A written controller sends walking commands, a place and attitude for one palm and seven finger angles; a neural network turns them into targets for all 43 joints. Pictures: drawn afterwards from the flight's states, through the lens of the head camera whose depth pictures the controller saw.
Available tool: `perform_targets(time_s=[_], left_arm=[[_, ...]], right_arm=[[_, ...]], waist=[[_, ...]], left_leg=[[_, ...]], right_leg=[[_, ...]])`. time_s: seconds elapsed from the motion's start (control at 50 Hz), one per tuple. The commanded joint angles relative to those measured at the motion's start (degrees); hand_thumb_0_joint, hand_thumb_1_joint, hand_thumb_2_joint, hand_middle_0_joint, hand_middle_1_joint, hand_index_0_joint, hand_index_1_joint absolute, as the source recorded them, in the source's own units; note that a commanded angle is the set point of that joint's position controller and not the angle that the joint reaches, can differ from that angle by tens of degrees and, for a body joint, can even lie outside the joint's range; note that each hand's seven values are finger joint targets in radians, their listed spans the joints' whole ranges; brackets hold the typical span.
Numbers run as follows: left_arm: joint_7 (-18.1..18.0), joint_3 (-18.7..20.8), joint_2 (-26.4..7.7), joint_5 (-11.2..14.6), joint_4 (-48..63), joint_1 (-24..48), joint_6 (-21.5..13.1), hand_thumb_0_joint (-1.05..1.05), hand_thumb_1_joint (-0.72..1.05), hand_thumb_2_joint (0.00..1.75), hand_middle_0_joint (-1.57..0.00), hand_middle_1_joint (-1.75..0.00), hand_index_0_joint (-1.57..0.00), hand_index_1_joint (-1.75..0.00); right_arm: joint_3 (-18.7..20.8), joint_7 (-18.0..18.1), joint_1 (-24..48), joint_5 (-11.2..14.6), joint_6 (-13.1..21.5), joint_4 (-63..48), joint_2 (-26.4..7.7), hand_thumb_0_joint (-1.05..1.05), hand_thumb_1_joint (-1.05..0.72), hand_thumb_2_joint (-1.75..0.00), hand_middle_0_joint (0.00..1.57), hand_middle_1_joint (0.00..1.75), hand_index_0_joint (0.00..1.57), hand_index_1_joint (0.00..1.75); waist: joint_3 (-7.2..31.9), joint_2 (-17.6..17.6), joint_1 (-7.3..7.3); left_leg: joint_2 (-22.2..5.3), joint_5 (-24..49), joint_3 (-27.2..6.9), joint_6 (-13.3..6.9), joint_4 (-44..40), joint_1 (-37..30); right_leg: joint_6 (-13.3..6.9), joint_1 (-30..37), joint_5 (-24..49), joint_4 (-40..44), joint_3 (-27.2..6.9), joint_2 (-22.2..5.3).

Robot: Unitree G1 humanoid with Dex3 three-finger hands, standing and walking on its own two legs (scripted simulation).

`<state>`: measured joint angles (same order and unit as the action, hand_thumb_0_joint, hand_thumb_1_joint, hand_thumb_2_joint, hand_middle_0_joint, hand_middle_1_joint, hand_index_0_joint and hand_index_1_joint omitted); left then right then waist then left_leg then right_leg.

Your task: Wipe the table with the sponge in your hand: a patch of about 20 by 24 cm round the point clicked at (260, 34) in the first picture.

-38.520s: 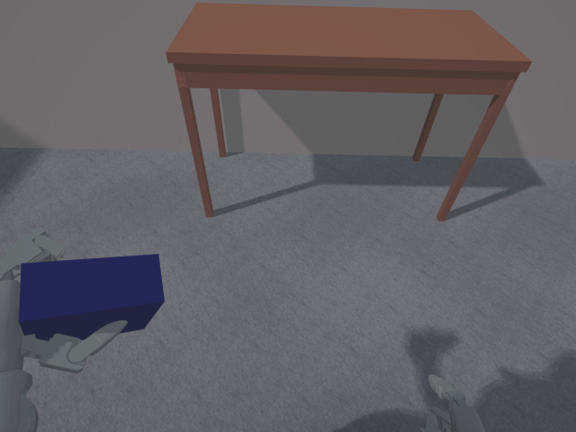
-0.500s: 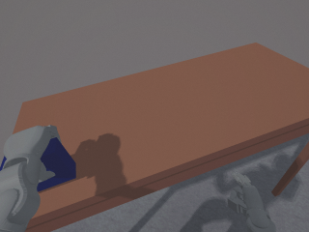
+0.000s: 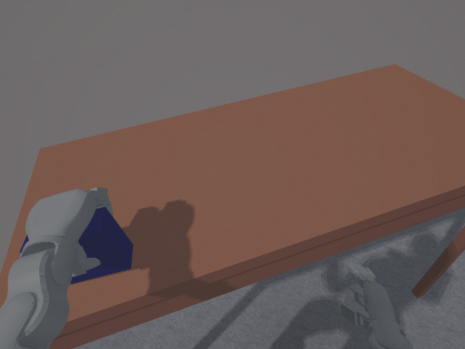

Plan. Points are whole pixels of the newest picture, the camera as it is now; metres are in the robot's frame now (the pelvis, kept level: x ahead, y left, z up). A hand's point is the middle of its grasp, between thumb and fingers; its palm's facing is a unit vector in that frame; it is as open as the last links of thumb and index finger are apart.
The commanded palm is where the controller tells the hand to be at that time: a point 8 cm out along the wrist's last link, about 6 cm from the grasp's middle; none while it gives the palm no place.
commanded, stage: move the sponge above the wiping area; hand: left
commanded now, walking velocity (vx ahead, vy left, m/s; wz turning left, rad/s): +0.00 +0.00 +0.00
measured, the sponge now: (89, 253) +0.22 +0.30 +0.07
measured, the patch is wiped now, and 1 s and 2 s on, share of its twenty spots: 0.00 0.00 0.00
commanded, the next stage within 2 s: lower the sponge onto the table in 1.30 s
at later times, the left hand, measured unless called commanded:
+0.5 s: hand (94, 218) +0.24 +0.27 +0.14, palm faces +0.15 -0.08 -0.99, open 9.1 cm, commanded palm +0.20 +0.29 +0.22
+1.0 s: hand (60, 212) +0.23 +0.31 +0.17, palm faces +0.19 +0.00 -0.98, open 9.1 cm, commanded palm +0.19 +0.30 +0.22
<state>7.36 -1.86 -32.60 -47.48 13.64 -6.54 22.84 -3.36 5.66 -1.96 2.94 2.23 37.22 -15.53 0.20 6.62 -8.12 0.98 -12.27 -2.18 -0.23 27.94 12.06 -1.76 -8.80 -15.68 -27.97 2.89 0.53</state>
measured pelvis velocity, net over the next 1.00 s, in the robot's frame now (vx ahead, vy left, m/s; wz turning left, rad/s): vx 0.00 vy -0.02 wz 0.00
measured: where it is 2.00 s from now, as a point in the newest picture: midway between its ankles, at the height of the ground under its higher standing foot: outside the picture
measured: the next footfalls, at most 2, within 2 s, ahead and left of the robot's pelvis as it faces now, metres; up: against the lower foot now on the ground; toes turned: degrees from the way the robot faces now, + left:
none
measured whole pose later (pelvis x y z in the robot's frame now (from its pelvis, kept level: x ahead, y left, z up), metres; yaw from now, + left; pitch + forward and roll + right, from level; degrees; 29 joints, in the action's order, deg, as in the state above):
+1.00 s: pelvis +0.00 -0.02 +0.00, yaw +0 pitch -5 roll +0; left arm 1.6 2.7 -36.8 -47.0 10.1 -2.5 20.3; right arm -2.7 6.4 -2.9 3.3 2.5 39.4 -15.3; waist 0.3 6.3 -9.0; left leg -0.5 -12.8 -3.0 1.3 28.1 9.9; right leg -3.1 -6.1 -15.6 -27.0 3.5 2.2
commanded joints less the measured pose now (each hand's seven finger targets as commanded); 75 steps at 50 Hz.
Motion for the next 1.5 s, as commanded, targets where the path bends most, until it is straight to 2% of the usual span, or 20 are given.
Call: perform_targets(time_s=[0.0, 0.16, 0.26, 0.34, 0.36, 0.4, 0.46, 0.56, 0.68, 0.8, 0.86, 0.88, 0.96, 1.08, 1.18, 1.26, 1.28, 1.36, 1.44, 1.48], left_arm=[[-8.82, 16.85, -20.44, -4.96, 15.25, 21.01, -3.14, 0.00, 0.10, 1.30, -1.20, -1.60, -1.20, -1.60], [-6.74, 10.46, -10.81, 1.44, 3.39, 16.46, 5.76, 0.00, 0.10, 1.30, -1.20, -1.60, -1.20, -1.60], [-3.68, 3.14, -4.84, 1.47, 12.53, 12.78, 6.04, 0.00, 0.10, 1.30, -1.20, -1.60, -1.20, -1.60], [-5.48, 7.31, -13.54, -3.87, 18.53, 22.99, 3.94, 0.00, 0.10, 1.30, -1.20, -1.60, -1.20, -1.60], [-6.89, 11.89, -19.50, -5.64, 21.42, 26.55, 3.58, 0.00, 0.10, 1.30, -1.20, -1.60, -1.20, -1.60], [-9.32, 13.78, -20.48, -7.56, 17.80, 26.43, 3.00, 0.00, 0.10, 1.30, -1.20, -1.60, -1.20, -1.60], [-10.84, 15.17, -20.42, -5.91, 12.22, 26.40, 4.65, 0.00, 0.10, 1.30, -1.20, -1.60, -1.20, -1.60], [-7.09, 13.01, -14.58, 0.44, 1.55, 16.21, 8.87, 0.00, 0.10, 1.30, -1.20, -1.60, -1.20, -1.60], [-0.60, 7.61, -10.40, 1.92, 5.75, 8.06, 8.37, 0.00, 0.10, 1.30, -1.20, -1.60, -1.20, -1.60], [-3.63, 16.50, -25.04, -5.43, 17.84, 22.62, -0.71, 0.00, 0.10, 1.30, -1.20, -1.60, -1.20, -1.60], [-7.66, 22.56, -28.40, -4.93, 15.69, 20.70, -3.92, 0.00, 0.10, 1.30, -1.20, -1.60, -1.20, -1.60], [-8.45, 18.76, -23.26, -3.89, 12.31, 21.84, -3.86, 0.00, 0.10, 1.30, -1.20, -1.60, -1.20, -1.60], [-8.72, 17.27, -19.98, 0.46, -0.52, 23.67, 0.52, 0.00, 0.10, 1.30, -1.20, -1.60, -1.20, -1.60], [-1.10, 9.32, -11.97, 2.96, 0.04, 10.14, 4.19, 0.00, 0.10, 1.30, -1.20, -1.60, -1.20, -1.60], [-0.04, 11.26, -17.15, -1.02, 12.40, 12.22, 1.00, 0.00, 0.10, 1.30, -1.20, -1.60, -1.20, -1.60], [-6.49, 21.12, -26.86, -4.26, 21.18, 20.10, -4.11, 0.00, 0.10, 1.30, -1.20, -1.60, -1.20, -1.60], [-8.26, 18.23, -22.05, -4.35, 18.62, 20.88, -4.17, 0.00, 0.10, 1.30, -1.20, -1.60, -1.20, -1.60], [-11.68, 16.29, -17.54, -1.22, 7.64, 25.27, 0.05, 0.00, 0.10, 1.30, -1.20, -1.60, -1.20, -1.60], [-8.00, 10.57, -12.53, 1.36, 1.09, 22.19, 3.52, 0.00, 0.10, 1.30, -1.20, -1.60, -1.20, -1.60], [-5.63, 5.74, -7.70, 2.02, 2.19, 20.13, 4.81, 0.00, 0.10, 1.30, -1.20, -1.60, -1.20, -1.60]], right_arm=[[1.25, 0.06, 12.54, -1.08, 4.68, -9.55, -2.87, 0.00, -0.90, -0.90, 0.20, 0.30, 0.20, 0.30], [0.69, -0.83, 18.25, 1.57, 1.64, -9.64, -3.82, 0.00, -0.90, -0.90, 0.20, 0.30, 0.20, 0.30], [0.42, -1.47, 18.50, 1.89, 2.01, -12.40, -2.96, 0.00, -0.90, -0.90, 0.20, 0.30, 0.20, 0.30], [0.84, -0.62, 15.51, 0.13, 2.31, -11.79, -3.94, 0.00, -0.90, -0.90, 0.20, 0.30, 0.20, 0.30], [0.68, -0.32, 17.01, -0.12, 2.92, -11.82, -3.98, 0.00, -0.90, -0.90, 0.20, 0.30, 0.20, 0.30], [0.94, -0.15, 14.49, -0.89, 3.40, -10.58, -3.52, 0.00, -0.90, -0.90, 0.20, 0.30, 0.20, 0.30], [0.98, -0.52, 16.23, -0.17, 2.56, -9.25, -3.92, 0.00, -0.90, -0.90, 0.20, 0.30, 0.20, 0.30], [0.76, -1.18, 18.26, 1.28, 0.72, -8.90, -4.34, 0.00, -0.90, -0.90, 0.20, 0.30, 0.20, 0.30], [0.71, -1.43, 16.12, 1.83, 0.48, -11.86, -4.72, 0.00, -0.90, -0.90, 0.20, 0.30, 0.20, 0.30], [1.08, 0.84, 13.33, -0.61, 3.60, -11.51, -3.98, 0.00, -0.90, -0.90, 0.20, 0.30, 0.20, 0.30], [1.63, 1.48, 12.46, -0.64, 4.88, -9.96, -4.17, 0.00, -0.90, -0.90, 0.20, 0.30, 0.20, 0.30], [1.74, 1.60, 11.48, -0.77, 4.61, -9.29, -3.58, 0.00, -0.90, -0.90, 0.20, 0.30, 0.20, 0.30], [1.93, 0.51, 15.25, 1.02, 3.59, -7.48, -4.62, 0.00, -0.90, -0.90, 0.20, 0.30, 0.20, 0.30], [1.47, -0.41, 15.21, 1.36, 2.28, -10.56, -5.07, 0.00, -0.90, -0.90, 0.20, 0.30, 0.20, 0.30], [1.12, -0.73, 14.78, 0.22, 2.70, -12.13, -4.51, 0.00, -0.90, -0.90, 0.20, 0.30, 0.20, 0.30], [1.07, 0.11, 14.45, -0.73, 4.50, -11.41, -3.67, 0.00, -0.90, -0.90, 0.20, 0.30, 0.20, 0.30], [1.32, 0.44, 12.67, -1.26, 4.48, -10.80, -2.89, 0.00, -0.90, -0.90, 0.20, 0.30, 0.20, 0.30], [1.80, -0.20, 15.14, 0.64, 3.64, -8.29, -3.66, 0.00, -0.90, -0.90, 0.20, 0.30, 0.20, 0.30], [1.45, 0.21, 15.48, 1.35, 2.17, -8.36, -4.42, 0.00, -0.90, -0.90, 0.20, 0.30, 0.20, 0.30], [0.81, 0.22, 16.69, 1.84, 2.29, -9.96, -3.84, 0.00, -0.90, -0.90, 0.20, 0.30, 0.20, 0.30]], waist=[[13.33, 2.26, -0.62], [5.78, -2.01, -0.40], [9.77, -3.21, 0.70], [14.00, -1.90, 0.47], [15.10, 0.91, -0.36], [16.03, 0.82, -1.06], [11.64, 2.47, -1.61], [6.57, -4.17, -1.16], [9.29, -6.45, 1.18], [15.68, -0.48, 0.58], [12.80, 3.29, -0.62], [10.81, 3.93, 0.15], [3.79, 1.12, -0.08], [8.22, -6.54, 0.64], [12.36, -4.07, 0.43], [13.09, 3.06, -1.26], [12.22, 2.60, -0.93], [5.66, 1.40, -0.55], [5.75, -3.96, 0.30], [6.63, -2.16, 0.65]], left_leg=[[0.99, 12.90, -2.76, -1.12, -3.21, -7.96], [0.47, 6.64, -1.70, -0.19, -5.92, -3.41], [-0.36, 5.49, -2.44, -0.96, -5.72, -4.56], [0.03, 7.09, -2.90, -1.41, -5.67, -6.30], [-0.11, 6.49, -3.57, -1.50, -5.92, -6.51], [0.57, 10.96, -2.95, -1.07, -5.23, -7.16], [1.05, 10.85, -2.83, -0.52, -5.54, -6.86], [0.80, 9.58, -1.24, -0.47, -4.65, -3.56], [0.42, 8.65, -0.29, -1.69, -1.76, -2.10], [2.10, 12.57, -1.14, -2.56, 0.02, -7.90], [2.09, 12.24, -1.69, -1.95, -0.80, -8.68], [2.16, 11.69, -1.24, -1.66, -1.10, -7.63], [1.54, 5.96, -1.62, -0.43, -3.18, -3.72], [0.72, 7.15, -0.62, -1.30, -2.18, -1.44], [0.86, 8.76, -1.41, -2.20, -1.88, -3.61], [1.18, 9.31, -3.02, -1.72, -2.93, -7.03], [1.25, 9.14, -2.38, -1.52, -3.32, -6.52], [0.89, 3.66, -3.00, -0.08, -5.55, -4.92], [0.77, 0.86, -1.95, -0.17, -6.52, -2.50], [0.66, -0.25, -1.84, -0.30, -6.78, -2.37]], right_leg=[[-2.92, 0.09, 7.32, 6.37, -4.64, 0.08], [-2.04, -1.48, 5.30, 8.11, -3.94, -0.29], [-1.55, -0.62, 6.27, 6.37, -2.19, -0.23], [-1.92, 0.72, 5.15, 5.47, -2.89, 0.09], [-2.90, 1.89, 4.25, 4.85, -5.27, 0.99], [-3.34, 2.53, 5.22, 5.02, -4.54, 0.95], [-4.42, 1.66, 5.50, 7.30, -7.66, 1.29], [-2.31, 0.07, 8.44, 8.32, -6.31, 0.02], [-0.45, 0.33, 12.28, 6.24, -3.84, -1.28], [-1.62, 0.69, 10.93, 5.63, -6.40, -0.87], [-3.37, 0.12, 9.68, 7.42, -9.53, -0.17], [-3.05, -0.04, 8.82, 7.85, -7.36, -0.45], [-2.60, -2.38, 3.64, 9.68, -8.75, -0.63], [-0.35, 0.45, 9.95, 6.87, -3.84, -1.75], [-0.91, 0.81, 9.52, 5.06, -3.73, -1.34], [-2.97, 0.08, 4.70, 6.27, -7.02, 0.16], [-3.04, -0.06, 3.64, 6.46, -4.63, 0.17], [-3.38, -2.65, -0.04, 8.94, -6.75, 0.58], [-1.31, -2.10, 0.58, 8.83, -3.11, -0.52], [-1.39, -1.93, 1.44, 8.13, -2.12, -0.64]])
